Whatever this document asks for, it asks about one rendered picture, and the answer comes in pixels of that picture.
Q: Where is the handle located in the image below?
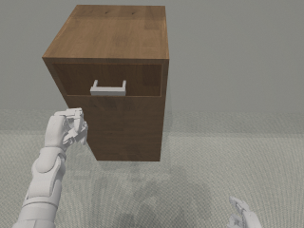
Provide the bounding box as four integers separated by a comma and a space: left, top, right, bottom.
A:
90, 80, 126, 96

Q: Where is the drawer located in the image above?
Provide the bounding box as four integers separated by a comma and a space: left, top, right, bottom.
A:
52, 62, 162, 97

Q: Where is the robot left hand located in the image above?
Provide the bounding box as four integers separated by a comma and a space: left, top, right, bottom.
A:
45, 107, 88, 153

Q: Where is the left robot forearm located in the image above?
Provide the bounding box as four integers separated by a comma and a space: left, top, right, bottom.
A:
11, 146, 67, 228

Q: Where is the robot right hand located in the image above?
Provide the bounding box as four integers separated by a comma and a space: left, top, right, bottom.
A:
226, 196, 263, 228

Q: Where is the cabinet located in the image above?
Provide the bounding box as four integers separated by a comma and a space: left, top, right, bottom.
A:
42, 5, 170, 162

